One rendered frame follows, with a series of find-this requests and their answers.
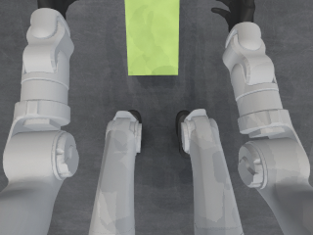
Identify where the right robot upper arm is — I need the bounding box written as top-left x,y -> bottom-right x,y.
238,137 -> 313,235

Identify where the left robot foot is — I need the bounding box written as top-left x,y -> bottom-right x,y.
128,110 -> 142,155

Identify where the left robot upper arm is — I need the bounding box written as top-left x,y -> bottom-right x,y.
0,130 -> 79,235

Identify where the carton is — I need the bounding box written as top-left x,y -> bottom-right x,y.
124,0 -> 180,75

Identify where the robot left forearm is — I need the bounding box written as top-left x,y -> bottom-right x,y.
3,8 -> 74,178

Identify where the right robot foot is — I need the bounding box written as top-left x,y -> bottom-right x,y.
175,110 -> 191,159

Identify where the right robot hand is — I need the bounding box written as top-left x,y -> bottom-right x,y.
211,0 -> 256,33

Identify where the robot right forearm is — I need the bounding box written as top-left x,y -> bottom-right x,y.
222,22 -> 310,177

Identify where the left robot hand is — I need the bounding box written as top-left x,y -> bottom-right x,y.
37,0 -> 78,20

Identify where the robot foot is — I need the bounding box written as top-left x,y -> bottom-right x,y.
175,110 -> 191,159
128,110 -> 142,155

